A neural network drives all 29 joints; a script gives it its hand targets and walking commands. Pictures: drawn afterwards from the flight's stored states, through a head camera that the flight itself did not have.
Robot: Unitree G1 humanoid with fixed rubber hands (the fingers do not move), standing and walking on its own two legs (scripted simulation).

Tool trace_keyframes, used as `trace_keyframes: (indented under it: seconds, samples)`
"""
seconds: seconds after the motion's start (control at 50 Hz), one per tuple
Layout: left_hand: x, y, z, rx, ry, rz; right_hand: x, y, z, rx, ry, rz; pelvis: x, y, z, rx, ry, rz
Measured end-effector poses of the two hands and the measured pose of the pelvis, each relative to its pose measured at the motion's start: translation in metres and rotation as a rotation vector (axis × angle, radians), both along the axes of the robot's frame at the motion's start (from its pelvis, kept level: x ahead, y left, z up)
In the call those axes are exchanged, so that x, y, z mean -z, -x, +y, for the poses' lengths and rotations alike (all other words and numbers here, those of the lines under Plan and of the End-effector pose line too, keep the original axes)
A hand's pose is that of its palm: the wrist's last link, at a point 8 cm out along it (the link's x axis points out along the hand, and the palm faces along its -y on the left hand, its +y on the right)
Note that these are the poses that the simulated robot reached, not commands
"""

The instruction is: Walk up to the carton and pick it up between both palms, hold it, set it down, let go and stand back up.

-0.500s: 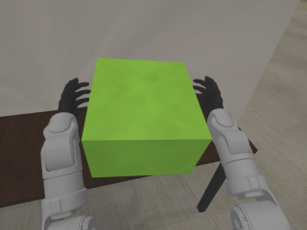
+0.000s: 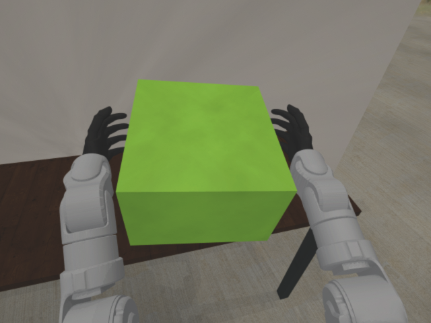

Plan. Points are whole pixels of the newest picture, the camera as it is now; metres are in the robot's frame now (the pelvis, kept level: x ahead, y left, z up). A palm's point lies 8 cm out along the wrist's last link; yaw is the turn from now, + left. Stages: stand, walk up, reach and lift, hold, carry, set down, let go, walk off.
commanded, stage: hold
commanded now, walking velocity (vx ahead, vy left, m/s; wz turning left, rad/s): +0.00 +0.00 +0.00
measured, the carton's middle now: (200, 157) +0.40 +0.01 +0.14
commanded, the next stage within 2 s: none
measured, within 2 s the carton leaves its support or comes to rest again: neither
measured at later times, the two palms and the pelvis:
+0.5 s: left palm (98, 157) +0.35 +0.18 +0.19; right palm (298, 151) +0.36 -0.17 +0.18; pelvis +0.00 +0.00 +0.00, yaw +0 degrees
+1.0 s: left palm (97, 154) +0.35 +0.18 +0.19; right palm (299, 150) +0.35 -0.17 +0.18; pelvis +0.00 +0.00 +0.00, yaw +0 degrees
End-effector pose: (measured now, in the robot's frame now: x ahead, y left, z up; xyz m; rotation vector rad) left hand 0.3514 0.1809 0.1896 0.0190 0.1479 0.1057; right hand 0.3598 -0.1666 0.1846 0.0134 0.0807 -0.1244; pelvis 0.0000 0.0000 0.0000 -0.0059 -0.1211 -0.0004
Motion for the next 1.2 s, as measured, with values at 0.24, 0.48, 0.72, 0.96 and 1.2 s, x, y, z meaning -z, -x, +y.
trace_keyframes:
  seconds: [0.24, 0.48, 0.72, 0.96, 1.2]
  samples:
    - [0.008, 0.003, 0.001, 0.006, 0.016, 0.001, 0.003, 0.004, 0.001, 0.006, 0.005, 0.002, 0.000, 0.000, 0.000, -0.001, 0.002, 0.003]
    - [0.004, 0.002, 0.000, -0.002, 0.008, 0.013, 0.004, 0.002, 0.000, 0.000, 0.002, 0.011, 0.000, 0.003, 0.000, 0.001, -0.001, 0.008]
    - [0.011, 0.003, 0.000, 0.000, 0.013, 0.015, 0.005, 0.002, 0.000, -0.001, 0.008, 0.012, 0.000, 0.000, -0.002, -0.004, 0.001, -0.003]
    - [-0.002, 0.006, 0.001, -0.001, -0.005, -0.017, 0.001, 0.006, 0.001, 0.002, -0.018, -0.018, 0.000, 0.002, 0.000, 0.001, 0.001, 0.004]
    - [0.012, -0.002, -0.005, 0.000, 0.015, 0.034, 0.007, -0.001, -0.005, 0.000, 0.013, 0.030, 0.000, 0.002, -0.005, 0.000, -0.001, 0.009]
